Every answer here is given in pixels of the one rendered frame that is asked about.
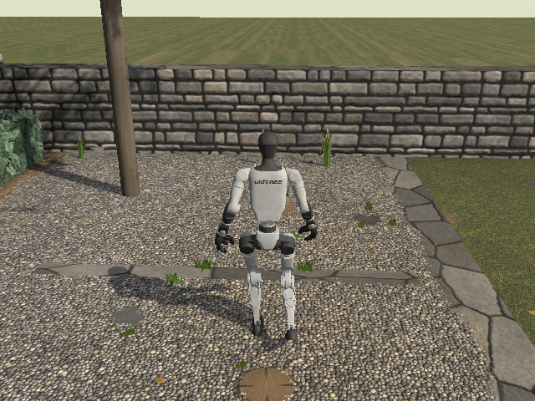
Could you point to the robot right shin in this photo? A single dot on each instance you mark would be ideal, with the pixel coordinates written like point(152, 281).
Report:
point(290, 302)

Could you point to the left robot hand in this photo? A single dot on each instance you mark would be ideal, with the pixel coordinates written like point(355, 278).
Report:
point(222, 240)

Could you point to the right robot forearm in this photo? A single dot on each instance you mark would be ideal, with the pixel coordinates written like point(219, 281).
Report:
point(309, 218)

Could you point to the robot head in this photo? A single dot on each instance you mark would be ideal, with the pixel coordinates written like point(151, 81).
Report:
point(268, 145)

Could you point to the left robot forearm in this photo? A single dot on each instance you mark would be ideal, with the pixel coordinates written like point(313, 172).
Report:
point(226, 222)

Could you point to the robot right upper arm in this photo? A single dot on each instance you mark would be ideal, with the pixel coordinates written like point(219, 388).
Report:
point(298, 190)

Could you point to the right robot hand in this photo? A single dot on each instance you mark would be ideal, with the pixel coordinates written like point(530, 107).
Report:
point(313, 234)

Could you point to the robot left upper arm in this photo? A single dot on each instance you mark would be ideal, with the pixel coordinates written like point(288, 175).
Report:
point(241, 176)

